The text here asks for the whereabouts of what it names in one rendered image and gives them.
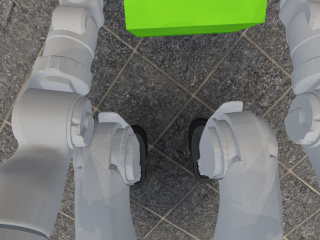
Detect left robot thigh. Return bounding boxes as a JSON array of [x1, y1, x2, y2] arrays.
[[74, 122, 140, 240]]

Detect carton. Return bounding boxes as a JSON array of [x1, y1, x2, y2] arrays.
[[123, 0, 267, 38]]

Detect robot left forearm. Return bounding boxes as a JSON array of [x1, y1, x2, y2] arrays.
[[11, 0, 105, 138]]

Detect right robot shin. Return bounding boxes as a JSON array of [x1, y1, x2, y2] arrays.
[[197, 101, 278, 179]]

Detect robot right forearm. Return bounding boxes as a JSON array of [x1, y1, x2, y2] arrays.
[[278, 0, 320, 95]]

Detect robot left upper arm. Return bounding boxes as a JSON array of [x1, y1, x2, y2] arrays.
[[0, 88, 94, 240]]

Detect robot right upper arm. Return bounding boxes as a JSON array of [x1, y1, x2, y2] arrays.
[[284, 89, 320, 191]]

